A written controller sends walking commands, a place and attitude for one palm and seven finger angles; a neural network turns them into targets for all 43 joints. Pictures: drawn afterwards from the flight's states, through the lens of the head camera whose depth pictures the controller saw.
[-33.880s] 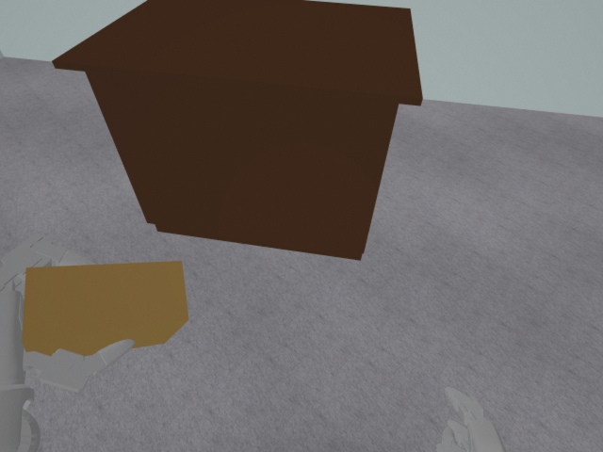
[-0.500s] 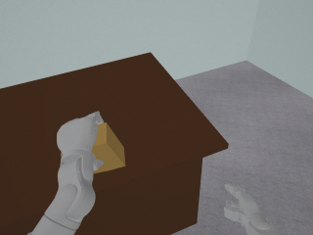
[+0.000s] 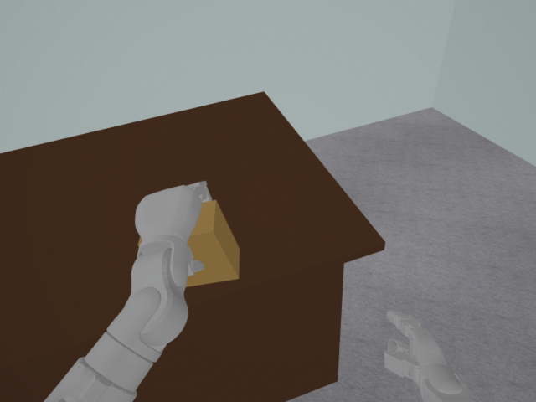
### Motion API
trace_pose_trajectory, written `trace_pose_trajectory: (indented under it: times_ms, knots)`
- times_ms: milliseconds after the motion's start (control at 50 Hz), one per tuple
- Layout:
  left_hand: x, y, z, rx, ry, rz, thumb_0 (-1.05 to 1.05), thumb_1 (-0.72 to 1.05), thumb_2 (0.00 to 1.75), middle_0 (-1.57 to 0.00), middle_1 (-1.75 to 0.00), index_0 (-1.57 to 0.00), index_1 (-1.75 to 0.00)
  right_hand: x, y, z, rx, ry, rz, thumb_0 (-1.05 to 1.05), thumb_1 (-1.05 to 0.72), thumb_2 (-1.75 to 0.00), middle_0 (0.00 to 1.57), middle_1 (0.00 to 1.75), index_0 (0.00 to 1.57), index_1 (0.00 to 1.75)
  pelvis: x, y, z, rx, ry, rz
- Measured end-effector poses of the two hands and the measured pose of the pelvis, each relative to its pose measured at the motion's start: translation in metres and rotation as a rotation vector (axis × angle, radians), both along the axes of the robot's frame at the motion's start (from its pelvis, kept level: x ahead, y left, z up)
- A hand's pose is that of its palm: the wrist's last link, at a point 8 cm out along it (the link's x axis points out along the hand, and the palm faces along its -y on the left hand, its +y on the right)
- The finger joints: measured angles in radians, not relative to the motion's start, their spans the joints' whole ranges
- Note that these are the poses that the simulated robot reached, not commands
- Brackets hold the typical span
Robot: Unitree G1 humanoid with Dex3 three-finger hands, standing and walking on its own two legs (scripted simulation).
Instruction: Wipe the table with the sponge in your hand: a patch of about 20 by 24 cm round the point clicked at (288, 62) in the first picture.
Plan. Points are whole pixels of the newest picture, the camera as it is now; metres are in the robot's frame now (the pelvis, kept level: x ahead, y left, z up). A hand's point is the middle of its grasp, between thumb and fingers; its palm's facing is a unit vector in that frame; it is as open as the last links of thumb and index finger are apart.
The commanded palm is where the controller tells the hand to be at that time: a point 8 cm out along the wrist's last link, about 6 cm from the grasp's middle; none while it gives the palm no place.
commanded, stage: slide across to the third lane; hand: left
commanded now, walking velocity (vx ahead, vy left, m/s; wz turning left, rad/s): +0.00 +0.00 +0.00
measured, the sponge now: (199, 254) +0.32 +0.17 +0.08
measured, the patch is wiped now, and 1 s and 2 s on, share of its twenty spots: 0.80 0.95 1.00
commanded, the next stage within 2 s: wipe forward along the third lane in 0.14 s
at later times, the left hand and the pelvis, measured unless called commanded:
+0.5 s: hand (218, 215) +0.35 +0.13 +0.14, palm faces +0.10 -0.14 -0.99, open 10.1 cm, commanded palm +0.33 +0.15 +0.18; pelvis +0.00 -0.02 +0.00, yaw -1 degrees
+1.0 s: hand (221, 198) +0.40 +0.14 +0.13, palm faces -0.03 -0.04 -1.00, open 10.1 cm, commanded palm +0.38 +0.16 +0.16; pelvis +0.00 -0.04 +0.00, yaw -3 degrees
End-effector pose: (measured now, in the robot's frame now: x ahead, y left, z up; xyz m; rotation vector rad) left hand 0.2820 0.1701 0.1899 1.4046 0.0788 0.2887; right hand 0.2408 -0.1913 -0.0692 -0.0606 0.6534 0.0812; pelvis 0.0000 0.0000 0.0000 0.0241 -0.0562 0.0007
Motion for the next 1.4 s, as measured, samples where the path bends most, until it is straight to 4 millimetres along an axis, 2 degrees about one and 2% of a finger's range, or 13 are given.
trace_pose_trajectory:
  times_ms: [140, 300, 640, 860, 1160, 1400]
  knots:
    - [0.013, -0.021, 0.001, 0.007, 0.01, -0.037, -0.02, -0.51, 1.06, -0.69, -1.35, -0.74, -1.34, -0.005, -0.004, -0.002, 0.009, 0.009, -0.001, 0.01, -0.91, -0.9, 0.2, 0.3, 0.2, 0.3, -0.002, -0.005, 0.0, 0.003, 0.001, 0.0]
    - [0.023, -0.039, 0.0, -0.005, 0.009, -0.06, -0.02, -0.52, 1.06, -0.7, -1.34, -0.75, -1.33, -0.014, -0.017, -0.009, 0.007, 0.046, -0.025, 0.01, -0.91, -0.9, 0.2, 0.3, 0.2, 0.3, 0.0, -0.011, 0.0, 0.007, 0.005, -0.009]
    - [0.063, -0.037, -0.004, 0.033, 0.103, 0.066, -0.02, -0.54, 1.06, -0.72, -1.31, -0.77, -1.3, -0.043, -0.064, -0.021, -0.056, 0.134, -0.143, 0.01, -0.91, -0.9, 0.2, 0.3, 0.2, 0.3, -0.001, -0.025, 0.001, 0.014, 0.04, -0.033]
    - [0.085, -0.036, -0.002, 0.068, 0.166, 0.099, -0.01, -0.54, 1.07, -0.73, -1.31, -0.78, -1.3, -0.062, -0.085, -0.033, -0.085, 0.177, -0.182, 0.01, -0.91, -0.9, 0.2, 0.3, 0.2, 0.3, -0.001, -0.036, 0.0, 0.018, 0.064, -0.04]
    - [0.108, -0.032, -0.004, 0.102, 0.211, 0.084, 0.0, -0.57, 1.09, -0.75, -1.3, -0.79, -1.29, -0.103, -0.107, -0.058, -0.098, 0.276, -0.229, 0.01, -0.91, -0.9, 0.2, 0.3, 0.2, 0.3, -0.003, -0.049, -0.003, 0.027, 0.11, -0.053]
    - [0.132, -0.024, -0.002, 0.12, 0.228, 0.096, 0.01, -0.57, 1.09, -0.75, -1.3, -0.79, -1.3, -0.137, -0.124, -0.067, -0.108, 0.33, -0.291, 0.01, -0.91, -0.9, 0.2, 0.3, 0.2, 0.3, -0.005, -0.054, -0.006, 0.031, 0.153, -0.08]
